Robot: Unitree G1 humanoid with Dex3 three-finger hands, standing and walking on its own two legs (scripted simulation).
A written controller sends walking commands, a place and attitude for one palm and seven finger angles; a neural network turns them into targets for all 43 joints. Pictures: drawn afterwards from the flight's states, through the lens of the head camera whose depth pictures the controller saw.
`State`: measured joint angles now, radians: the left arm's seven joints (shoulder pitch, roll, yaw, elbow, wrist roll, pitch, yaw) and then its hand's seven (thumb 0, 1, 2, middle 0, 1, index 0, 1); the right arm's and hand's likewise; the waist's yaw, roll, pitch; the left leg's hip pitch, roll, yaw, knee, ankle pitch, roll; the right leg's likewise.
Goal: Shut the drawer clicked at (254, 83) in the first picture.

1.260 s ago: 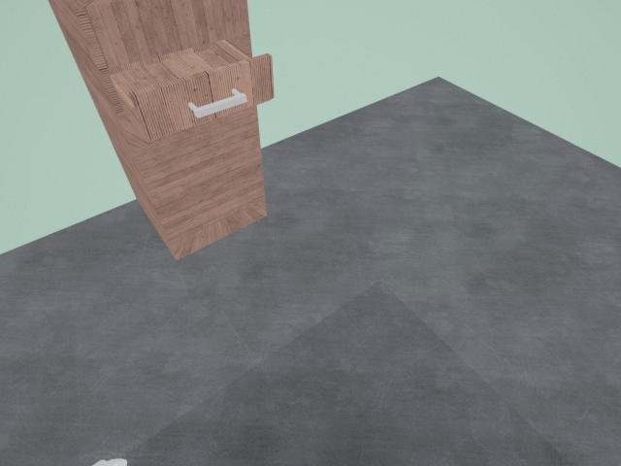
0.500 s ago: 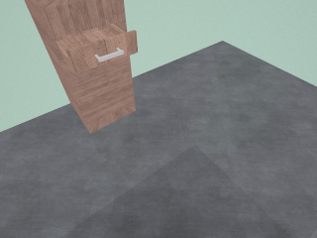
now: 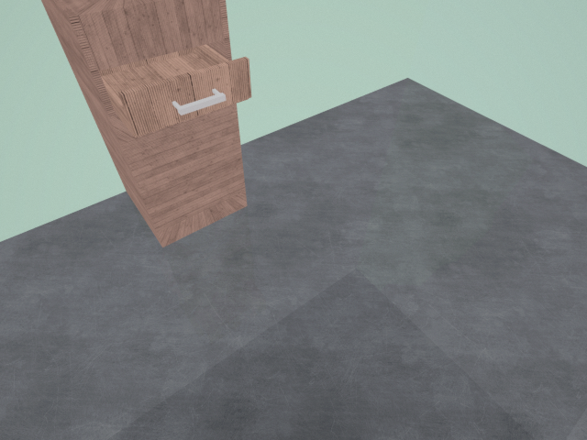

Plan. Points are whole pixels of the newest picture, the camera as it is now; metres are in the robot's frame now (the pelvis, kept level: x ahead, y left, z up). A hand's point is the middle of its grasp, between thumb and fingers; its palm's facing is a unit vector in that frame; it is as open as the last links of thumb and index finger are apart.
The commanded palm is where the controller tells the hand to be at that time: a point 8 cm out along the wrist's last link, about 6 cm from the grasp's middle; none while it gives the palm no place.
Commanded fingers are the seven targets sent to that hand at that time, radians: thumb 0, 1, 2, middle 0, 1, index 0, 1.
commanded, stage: look at it before walking up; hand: left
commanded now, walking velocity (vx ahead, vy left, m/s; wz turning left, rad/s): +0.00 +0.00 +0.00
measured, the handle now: (199, 100) +0.98 +0.33 -0.06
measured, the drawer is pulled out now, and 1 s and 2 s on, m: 0.16 0.16 0.16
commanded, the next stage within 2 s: walk to a spot facing it in 0.48 s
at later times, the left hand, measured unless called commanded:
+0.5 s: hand out of the picture +0.07 +0.24 -0.16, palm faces -0.02 -0.95 -0.31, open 7.3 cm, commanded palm none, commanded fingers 0.00 0.90 0.90 -0.20 -0.30 -0.20 -0.30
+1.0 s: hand out of the picture +0.09 +0.16 -0.18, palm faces -0.10 -0.97 -0.23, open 7.3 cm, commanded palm none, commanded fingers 0.00 0.90 0.90 -0.20 -0.30 -0.20 -0.30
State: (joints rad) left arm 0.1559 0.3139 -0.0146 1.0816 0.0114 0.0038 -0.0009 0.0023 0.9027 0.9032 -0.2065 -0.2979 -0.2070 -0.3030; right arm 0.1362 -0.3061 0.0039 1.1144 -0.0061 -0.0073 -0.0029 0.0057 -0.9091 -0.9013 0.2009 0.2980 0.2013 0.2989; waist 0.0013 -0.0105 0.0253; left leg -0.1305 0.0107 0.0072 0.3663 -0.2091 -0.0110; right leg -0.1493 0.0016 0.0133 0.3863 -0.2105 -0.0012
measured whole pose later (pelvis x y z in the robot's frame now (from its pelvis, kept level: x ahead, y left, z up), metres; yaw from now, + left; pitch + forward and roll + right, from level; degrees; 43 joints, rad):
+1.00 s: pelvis +0.06 -0.04 -0.03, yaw -10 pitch -2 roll +0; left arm 0.34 0.19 0.04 1.01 0.02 -0.01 -0.03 0.00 0.90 0.90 -0.20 -0.30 -0.20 -0.30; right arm 0.31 -0.24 -0.04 1.09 -0.02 0.01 0.00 0.01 -0.91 -0.90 0.20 0.30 0.20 0.30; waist 0.03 0.05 0.04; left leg -0.23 0.11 0.10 0.87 -0.50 -0.02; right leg -0.30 0.01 -0.10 0.67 -0.32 -0.05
